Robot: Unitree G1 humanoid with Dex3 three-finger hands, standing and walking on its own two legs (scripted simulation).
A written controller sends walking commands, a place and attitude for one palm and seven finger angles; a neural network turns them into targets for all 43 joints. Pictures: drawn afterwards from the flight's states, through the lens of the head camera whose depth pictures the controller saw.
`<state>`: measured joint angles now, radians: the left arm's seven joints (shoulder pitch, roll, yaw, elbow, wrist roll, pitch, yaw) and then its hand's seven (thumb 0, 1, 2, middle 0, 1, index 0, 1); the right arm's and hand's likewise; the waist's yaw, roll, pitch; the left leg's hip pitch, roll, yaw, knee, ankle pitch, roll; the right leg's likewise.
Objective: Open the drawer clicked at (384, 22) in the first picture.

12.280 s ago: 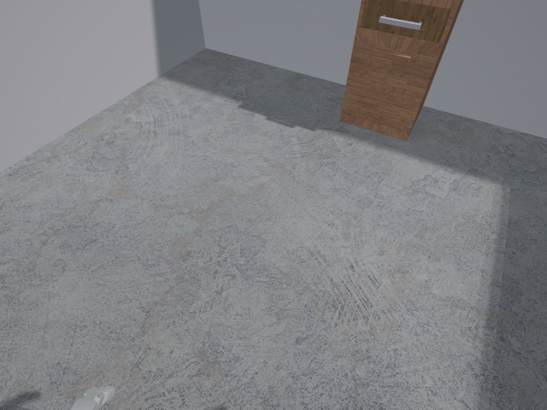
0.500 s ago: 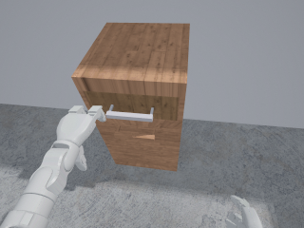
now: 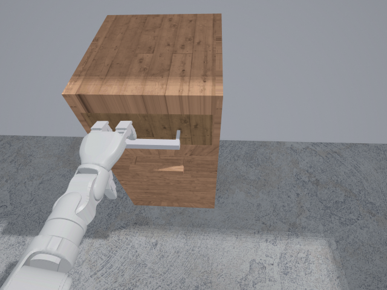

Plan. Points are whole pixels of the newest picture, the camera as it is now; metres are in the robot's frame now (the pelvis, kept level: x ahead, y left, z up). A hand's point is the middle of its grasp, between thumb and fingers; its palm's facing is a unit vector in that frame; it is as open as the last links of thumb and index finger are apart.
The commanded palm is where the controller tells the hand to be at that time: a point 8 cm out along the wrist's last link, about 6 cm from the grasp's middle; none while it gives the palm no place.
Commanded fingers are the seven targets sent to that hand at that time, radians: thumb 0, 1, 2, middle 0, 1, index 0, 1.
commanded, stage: move the hooked fingers above the handle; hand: left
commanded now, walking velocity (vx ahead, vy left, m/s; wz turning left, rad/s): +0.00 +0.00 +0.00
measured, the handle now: (149, 138) +0.54 +0.17 -0.10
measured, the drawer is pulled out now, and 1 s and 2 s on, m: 0.00 0.00 0.00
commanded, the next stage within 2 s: none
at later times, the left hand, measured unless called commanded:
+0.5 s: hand (137, 147) +0.45 +0.17 -0.02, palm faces -0.04 -0.03 -1.00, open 13.9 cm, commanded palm +0.44 +0.19 +0.03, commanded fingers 0.00 -0.50 0.30 -0.30 -1.20 -0.30 -1.20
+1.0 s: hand (144, 139) +0.49 +0.16 -0.04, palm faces -0.03 +0.01 -1.00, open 13.9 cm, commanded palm +0.47 +0.18 +0.01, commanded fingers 0.00 -0.50 0.30 -0.30 -1.20 -0.30 -1.20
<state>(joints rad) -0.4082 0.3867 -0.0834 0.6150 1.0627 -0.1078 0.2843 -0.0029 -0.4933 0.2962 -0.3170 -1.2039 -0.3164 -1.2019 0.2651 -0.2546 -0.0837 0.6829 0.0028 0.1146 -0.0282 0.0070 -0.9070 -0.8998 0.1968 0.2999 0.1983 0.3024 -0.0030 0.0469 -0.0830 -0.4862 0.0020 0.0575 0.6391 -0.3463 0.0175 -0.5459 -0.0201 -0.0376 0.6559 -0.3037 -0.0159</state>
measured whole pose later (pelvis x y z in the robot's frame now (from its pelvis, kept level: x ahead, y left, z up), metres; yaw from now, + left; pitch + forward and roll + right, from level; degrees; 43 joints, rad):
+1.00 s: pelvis -0.01 +0.00 -0.04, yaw -2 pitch +24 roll +0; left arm -0.87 0.40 -0.02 1.15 1.13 0.04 0.46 0.00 -0.49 0.30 -0.32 -1.20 -0.32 -1.20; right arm 0.35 -0.25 -0.06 0.72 -0.04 0.10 0.00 0.00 -0.91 -0.90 0.20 0.30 0.20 0.30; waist -0.16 0.07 -0.15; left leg -0.89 0.03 0.07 0.92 -0.44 0.02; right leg -0.94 0.00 -0.02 0.90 -0.37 -0.01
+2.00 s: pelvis -0.02 +0.01 -0.03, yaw -2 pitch +22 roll +0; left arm -0.94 0.37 -0.07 1.23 1.09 0.20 0.45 0.00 -0.49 0.30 -0.35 -1.25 -0.31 -1.24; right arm 0.25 -0.25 -0.01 0.69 -0.01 0.15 -0.02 0.00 -0.91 -0.90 0.20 0.30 0.20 0.30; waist -0.17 0.07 -0.12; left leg -0.86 0.02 0.08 0.88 -0.42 0.04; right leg -0.91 -0.01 -0.01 0.86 -0.34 0.00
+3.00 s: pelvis -0.02 +0.01 -0.06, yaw +0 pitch +26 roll -2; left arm -0.87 0.45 0.00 1.07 1.16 0.01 0.55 0.00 -0.49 0.30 -0.32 -1.20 -0.32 -1.20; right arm 0.30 -0.26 -0.07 0.73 -0.06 0.09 0.01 0.00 -0.91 -0.90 0.20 0.30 0.20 0.30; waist -0.15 0.06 -0.15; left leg -1.03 0.02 0.03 1.05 -0.48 0.03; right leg -1.05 -0.01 -0.05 0.99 -0.40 -0.01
